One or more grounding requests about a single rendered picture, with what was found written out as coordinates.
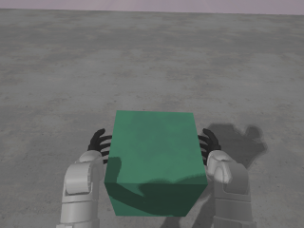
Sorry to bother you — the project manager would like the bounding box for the robot left forearm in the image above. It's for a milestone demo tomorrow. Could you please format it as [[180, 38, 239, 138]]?
[[56, 150, 105, 228]]

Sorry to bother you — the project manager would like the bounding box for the robot right forearm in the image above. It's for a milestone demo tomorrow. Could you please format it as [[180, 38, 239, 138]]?
[[206, 150, 257, 228]]

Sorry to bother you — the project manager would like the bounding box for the robot right hand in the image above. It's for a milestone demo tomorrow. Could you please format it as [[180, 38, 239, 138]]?
[[198, 128, 221, 165]]

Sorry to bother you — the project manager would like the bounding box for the robot left hand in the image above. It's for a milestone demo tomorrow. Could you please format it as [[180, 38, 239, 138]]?
[[87, 128, 112, 164]]

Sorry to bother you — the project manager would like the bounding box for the carton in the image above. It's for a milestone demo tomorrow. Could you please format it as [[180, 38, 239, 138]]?
[[104, 110, 208, 217]]

